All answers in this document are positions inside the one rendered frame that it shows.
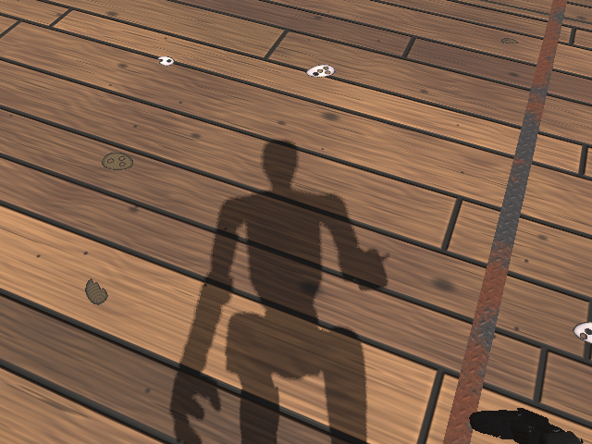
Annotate right robot hand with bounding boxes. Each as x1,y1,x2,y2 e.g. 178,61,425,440
469,408,584,444

